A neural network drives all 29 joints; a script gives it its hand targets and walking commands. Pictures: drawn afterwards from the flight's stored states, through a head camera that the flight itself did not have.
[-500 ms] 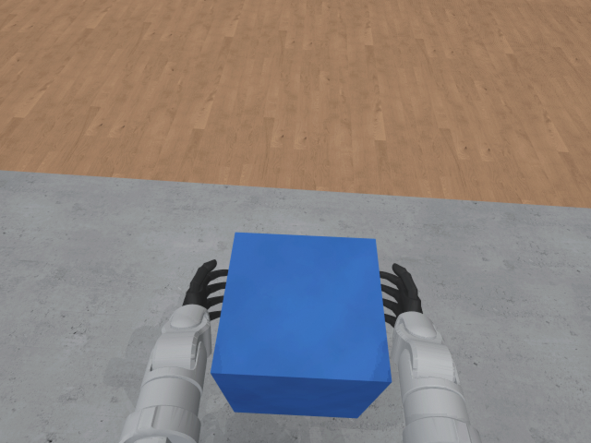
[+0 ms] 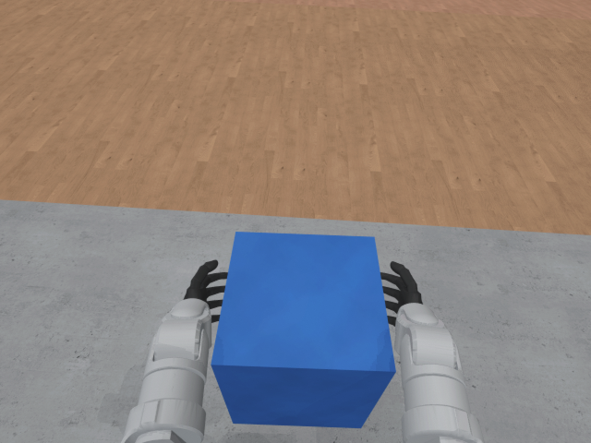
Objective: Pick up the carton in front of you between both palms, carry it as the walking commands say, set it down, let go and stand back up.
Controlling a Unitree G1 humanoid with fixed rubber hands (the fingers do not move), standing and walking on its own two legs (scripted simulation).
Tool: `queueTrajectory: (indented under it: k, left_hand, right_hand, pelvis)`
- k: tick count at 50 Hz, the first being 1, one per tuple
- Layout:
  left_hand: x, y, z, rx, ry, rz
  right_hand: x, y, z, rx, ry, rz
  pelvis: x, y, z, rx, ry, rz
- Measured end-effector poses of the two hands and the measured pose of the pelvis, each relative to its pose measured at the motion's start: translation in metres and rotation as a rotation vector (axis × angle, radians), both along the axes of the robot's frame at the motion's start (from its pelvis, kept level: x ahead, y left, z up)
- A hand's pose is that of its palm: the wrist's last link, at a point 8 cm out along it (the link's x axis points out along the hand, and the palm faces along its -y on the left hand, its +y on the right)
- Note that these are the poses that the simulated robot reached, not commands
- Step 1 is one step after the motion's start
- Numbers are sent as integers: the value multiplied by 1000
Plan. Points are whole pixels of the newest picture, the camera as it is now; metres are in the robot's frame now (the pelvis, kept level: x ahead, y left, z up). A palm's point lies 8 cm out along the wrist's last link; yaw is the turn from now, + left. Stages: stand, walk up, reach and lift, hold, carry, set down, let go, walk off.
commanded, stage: reach and lift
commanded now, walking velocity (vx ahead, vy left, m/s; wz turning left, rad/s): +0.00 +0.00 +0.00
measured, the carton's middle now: (300, 334) +0.31 +0.00 -0.05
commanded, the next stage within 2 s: hold in 0.66 s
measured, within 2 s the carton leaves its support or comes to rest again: neither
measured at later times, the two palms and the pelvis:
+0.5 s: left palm (197, 301) +0.31 +0.15 +0.04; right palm (409, 304) +0.31 -0.15 +0.04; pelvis +0.02 +0.00 +0.01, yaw +0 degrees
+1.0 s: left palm (195, 300) +0.30 +0.15 +0.05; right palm (416, 304) +0.30 -0.15 +0.06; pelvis +0.01 +0.00 +0.01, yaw +0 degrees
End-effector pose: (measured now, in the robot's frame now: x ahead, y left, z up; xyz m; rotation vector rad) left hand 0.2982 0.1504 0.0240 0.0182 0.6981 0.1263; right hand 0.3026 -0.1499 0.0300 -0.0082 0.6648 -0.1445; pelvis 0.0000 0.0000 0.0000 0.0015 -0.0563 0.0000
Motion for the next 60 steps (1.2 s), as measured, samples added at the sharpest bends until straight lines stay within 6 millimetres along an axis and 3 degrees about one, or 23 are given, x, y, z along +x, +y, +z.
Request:
queueTrajectory:
  k: [29, 42, 60]
  left_hand:
    - [6, -1, 13, 23, -1, -13]
    - [1, -3, 32, 19, -36, -14]
    - [-2, -2, 31, 5, -21, -6]
  right_hand:
    - [7, -1, 13, -22, 0, 22]
    - [1, -3, 32, -18, -34, 13]
    - [-3, -2, 31, -5, -19, 2]
  pelvis:
    - [21, 0, 7, 0, -20, -3]
    - [19, 0, 8, 0, -51, -2]
    - [6, 1, 6, 0, -67, -5]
